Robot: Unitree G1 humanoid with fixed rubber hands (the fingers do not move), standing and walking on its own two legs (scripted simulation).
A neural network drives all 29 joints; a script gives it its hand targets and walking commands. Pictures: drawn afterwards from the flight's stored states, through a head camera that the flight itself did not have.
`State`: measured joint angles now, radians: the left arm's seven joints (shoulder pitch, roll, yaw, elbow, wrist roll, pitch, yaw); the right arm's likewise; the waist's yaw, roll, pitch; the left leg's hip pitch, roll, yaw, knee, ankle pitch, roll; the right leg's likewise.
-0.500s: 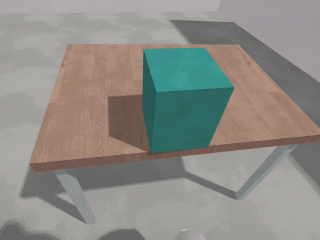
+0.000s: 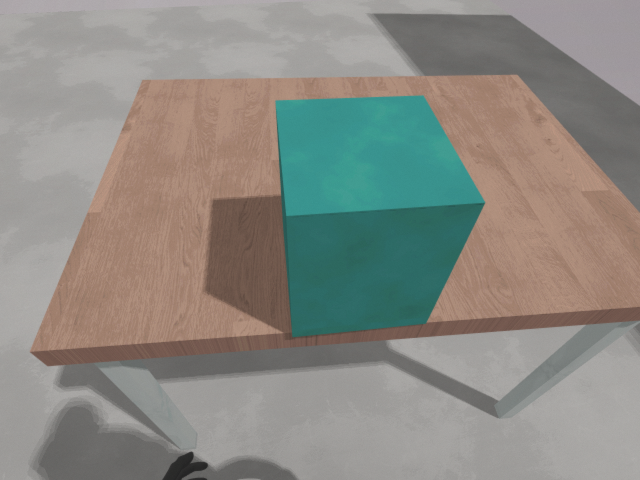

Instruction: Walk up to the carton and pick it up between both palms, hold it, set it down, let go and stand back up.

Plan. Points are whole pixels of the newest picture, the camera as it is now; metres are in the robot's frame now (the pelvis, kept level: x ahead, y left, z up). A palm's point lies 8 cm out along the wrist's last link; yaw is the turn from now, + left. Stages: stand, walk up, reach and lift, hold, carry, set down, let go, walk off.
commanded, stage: walk up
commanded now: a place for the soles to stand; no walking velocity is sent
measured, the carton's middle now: (355, 219) +0.44 -0.04 +0.08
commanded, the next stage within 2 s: none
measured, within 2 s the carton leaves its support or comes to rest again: neither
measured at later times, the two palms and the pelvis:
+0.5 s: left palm out of the picture +0.11 +0.12 -0.12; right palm out of the picture +0.13 -0.33 -0.13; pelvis -0.02 -0.10 -0.03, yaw +5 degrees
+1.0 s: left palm out of the picture -0.03 +0.13 -0.10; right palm (498, 431) +0.22 -0.24 -0.11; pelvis +0.01 -0.08 +0.01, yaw +6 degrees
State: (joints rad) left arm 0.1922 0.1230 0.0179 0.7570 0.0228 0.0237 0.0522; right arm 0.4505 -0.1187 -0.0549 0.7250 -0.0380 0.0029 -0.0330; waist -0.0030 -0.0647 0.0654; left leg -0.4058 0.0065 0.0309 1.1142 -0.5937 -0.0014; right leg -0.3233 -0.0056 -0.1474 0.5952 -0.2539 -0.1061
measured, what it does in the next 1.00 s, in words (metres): steps on the spot: left foot, then right foot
